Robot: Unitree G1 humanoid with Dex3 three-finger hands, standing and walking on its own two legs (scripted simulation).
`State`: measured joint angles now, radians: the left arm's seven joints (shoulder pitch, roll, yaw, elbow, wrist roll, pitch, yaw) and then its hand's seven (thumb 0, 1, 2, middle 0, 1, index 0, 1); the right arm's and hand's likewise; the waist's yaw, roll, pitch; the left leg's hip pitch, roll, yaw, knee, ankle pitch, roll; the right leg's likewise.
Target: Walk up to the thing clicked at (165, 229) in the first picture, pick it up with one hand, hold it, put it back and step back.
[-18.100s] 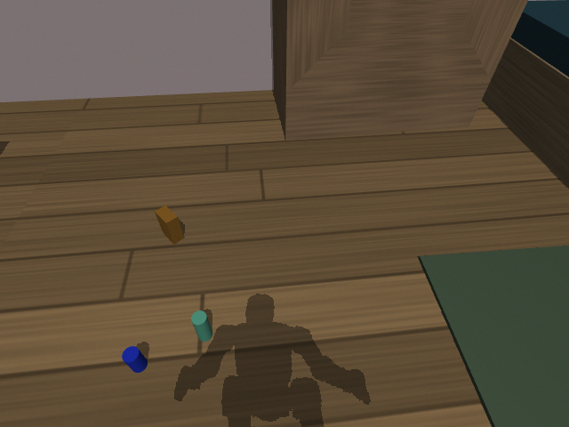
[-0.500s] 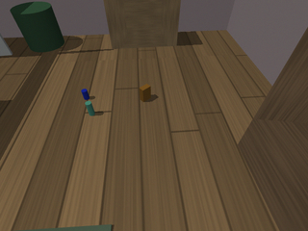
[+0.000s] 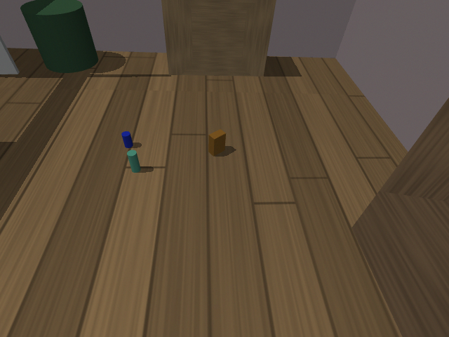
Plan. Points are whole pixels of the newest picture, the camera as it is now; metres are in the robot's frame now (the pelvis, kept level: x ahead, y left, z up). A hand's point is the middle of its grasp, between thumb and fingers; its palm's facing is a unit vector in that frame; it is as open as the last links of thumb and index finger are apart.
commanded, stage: walk up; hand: left
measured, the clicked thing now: (217, 142) +1.40 +0.11 -0.69
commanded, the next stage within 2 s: none
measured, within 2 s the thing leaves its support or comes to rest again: neither
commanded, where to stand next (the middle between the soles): +1.04 -0.09 m, yaw -2 degrees
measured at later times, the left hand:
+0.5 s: hand (146, 242) +0.36 +0.22 -0.13, palm faces -0.13 -0.92 -0.38, open 7.4 cm
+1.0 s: hand (155, 196) +0.53 +0.24 -0.17, palm faces -0.10 -0.93 -0.35, open 7.4 cm
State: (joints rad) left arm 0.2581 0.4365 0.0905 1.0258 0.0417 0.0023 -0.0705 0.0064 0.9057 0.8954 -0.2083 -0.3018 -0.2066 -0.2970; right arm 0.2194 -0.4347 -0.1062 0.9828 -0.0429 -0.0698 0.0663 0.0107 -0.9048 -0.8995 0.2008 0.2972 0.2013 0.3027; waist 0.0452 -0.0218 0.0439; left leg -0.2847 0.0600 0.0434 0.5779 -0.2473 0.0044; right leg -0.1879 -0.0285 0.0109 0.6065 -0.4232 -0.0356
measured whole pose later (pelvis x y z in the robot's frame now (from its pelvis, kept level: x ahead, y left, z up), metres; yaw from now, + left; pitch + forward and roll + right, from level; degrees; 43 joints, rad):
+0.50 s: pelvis +0.22 -0.04 -0.01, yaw -4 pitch -2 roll +0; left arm 0.12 0.39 0.07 0.94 0.02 -0.04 -0.09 0.01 0.91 0.90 -0.20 -0.30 -0.20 -0.30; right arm 0.36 -0.41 -0.07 0.93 -0.01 -0.04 0.04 0.01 -0.90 -0.90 0.20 0.30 0.20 0.30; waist -0.04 0.07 0.11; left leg 0.00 0.12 0.08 0.73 -0.49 0.00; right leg -0.40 -0.02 -0.07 0.64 -0.19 -0.02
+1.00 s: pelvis +0.46 -0.03 -0.01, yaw -4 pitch -3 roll -1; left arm 0.30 0.43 0.05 0.90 0.00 -0.04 -0.03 0.01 0.91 0.90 -0.20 -0.30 -0.20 -0.30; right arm 0.23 -0.40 -0.07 0.83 -0.02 -0.09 0.06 0.01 -0.91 -0.90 0.20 0.30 0.20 0.30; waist 0.01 -0.05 0.10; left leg -0.40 0.04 0.08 0.68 -0.24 0.03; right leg -0.24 0.00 0.02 1.08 -0.50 -0.05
